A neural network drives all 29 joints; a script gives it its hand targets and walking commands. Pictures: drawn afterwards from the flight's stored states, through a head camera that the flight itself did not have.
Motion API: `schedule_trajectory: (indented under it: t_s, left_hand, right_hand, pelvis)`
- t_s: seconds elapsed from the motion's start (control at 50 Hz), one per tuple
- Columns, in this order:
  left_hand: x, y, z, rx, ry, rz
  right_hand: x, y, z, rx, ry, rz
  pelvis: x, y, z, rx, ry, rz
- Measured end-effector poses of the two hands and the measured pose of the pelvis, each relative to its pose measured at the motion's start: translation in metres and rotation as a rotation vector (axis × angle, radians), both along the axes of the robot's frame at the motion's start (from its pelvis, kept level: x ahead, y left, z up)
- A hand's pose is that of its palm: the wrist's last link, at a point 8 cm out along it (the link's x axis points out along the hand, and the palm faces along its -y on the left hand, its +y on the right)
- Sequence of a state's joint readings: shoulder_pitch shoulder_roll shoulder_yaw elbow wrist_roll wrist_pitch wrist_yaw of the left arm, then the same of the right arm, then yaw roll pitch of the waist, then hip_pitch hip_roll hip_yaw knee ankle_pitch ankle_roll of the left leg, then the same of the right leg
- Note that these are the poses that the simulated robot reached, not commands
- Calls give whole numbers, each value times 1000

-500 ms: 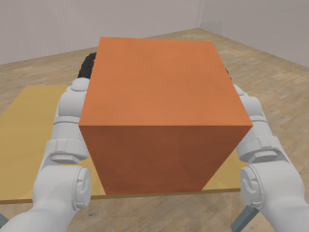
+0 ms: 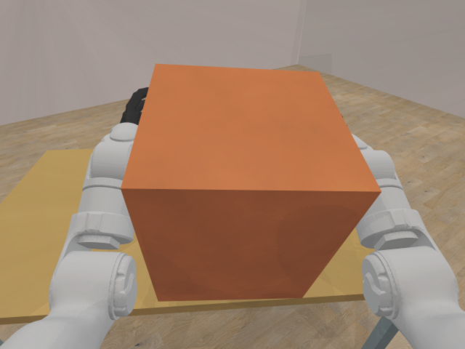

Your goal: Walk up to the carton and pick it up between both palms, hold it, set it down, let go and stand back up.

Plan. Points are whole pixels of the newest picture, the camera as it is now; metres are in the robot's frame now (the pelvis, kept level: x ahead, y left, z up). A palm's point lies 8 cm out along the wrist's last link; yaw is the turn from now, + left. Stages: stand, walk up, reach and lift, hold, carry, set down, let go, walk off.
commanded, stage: hold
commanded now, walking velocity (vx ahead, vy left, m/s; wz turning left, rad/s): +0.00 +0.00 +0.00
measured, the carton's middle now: (235, 191) +0.32 +0.01 +0.19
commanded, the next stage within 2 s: set down in 0.02 s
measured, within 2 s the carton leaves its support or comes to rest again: neither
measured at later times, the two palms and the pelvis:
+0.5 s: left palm (118, 159) +0.41 +0.22 +0.20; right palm (303, 155) +0.41 -0.12 +0.20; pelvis +0.00 +0.03 +0.00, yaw +1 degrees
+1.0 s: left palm (144, 159) +0.43 +0.18 +0.18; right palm (317, 163) +0.43 -0.16 +0.17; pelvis +0.02 +0.00 +0.01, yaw +0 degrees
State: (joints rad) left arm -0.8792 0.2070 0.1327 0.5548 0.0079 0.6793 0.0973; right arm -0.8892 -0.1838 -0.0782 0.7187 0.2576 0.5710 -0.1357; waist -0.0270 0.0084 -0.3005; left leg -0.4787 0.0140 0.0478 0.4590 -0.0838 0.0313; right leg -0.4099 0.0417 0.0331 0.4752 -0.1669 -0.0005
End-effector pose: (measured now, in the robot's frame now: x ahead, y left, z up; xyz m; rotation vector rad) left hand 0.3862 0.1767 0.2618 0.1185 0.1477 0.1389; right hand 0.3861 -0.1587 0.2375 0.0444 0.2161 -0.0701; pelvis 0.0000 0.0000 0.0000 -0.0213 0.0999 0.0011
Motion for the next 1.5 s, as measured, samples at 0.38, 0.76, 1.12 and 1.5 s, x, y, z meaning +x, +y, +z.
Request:
schedule_trajectory:
  t_s: [0.38, 0.76, 1.12, 1.5]
  left_hand:
    - [8, 43, -46, -50, -29, -34]
    - [40, 17, -77, 37, 25, -24]
    - [45, 9, -89, -27, 27, -51]
    - [71, 5, -113, -40, 37, -100]
  right_hand:
    - [17, 39, -22, -62, -90, 49]
    - [39, 14, -68, -38, -75, 48]
    - [44, 6, -76, -15, -61, 12]
    - [59, 1, -99, -109, -34, 1]
  pelvis:
    - [-8, 24, 0, -5, -60, 17]
    - [17, 19, 4, 0, -15, 15]
    - [23, 3, 5, 5, -8, 4]
    - [34, 5, 6, 7, 6, 7]
